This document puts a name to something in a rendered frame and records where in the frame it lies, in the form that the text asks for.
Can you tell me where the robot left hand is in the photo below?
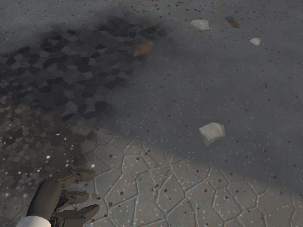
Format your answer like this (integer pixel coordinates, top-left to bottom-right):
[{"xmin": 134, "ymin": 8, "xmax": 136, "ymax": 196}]
[{"xmin": 26, "ymin": 166, "xmax": 100, "ymax": 227}]

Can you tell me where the robot left forearm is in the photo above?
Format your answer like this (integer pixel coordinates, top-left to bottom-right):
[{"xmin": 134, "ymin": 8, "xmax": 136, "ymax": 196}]
[{"xmin": 15, "ymin": 216, "xmax": 51, "ymax": 227}]

